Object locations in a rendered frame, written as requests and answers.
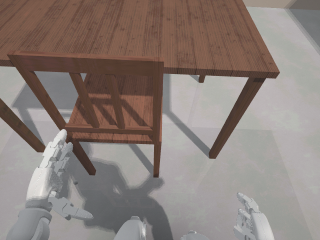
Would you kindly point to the robot left hand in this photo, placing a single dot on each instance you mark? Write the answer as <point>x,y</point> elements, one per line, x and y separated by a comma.
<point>48,175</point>

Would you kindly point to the chair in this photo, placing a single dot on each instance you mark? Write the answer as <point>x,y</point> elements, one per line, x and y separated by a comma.
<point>119,101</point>

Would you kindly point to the robot left forearm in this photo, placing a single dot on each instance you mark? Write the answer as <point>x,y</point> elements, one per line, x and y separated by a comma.
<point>32,224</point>

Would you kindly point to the robot left shin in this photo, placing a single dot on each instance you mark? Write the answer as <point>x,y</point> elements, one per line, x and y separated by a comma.
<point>135,218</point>

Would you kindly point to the robot left thigh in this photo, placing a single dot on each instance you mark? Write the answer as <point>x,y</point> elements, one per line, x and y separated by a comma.
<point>132,230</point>

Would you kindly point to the robot right hand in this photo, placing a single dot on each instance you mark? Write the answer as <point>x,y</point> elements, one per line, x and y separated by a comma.
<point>257,226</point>

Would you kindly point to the table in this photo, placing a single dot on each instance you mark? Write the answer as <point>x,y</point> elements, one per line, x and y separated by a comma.
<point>195,37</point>

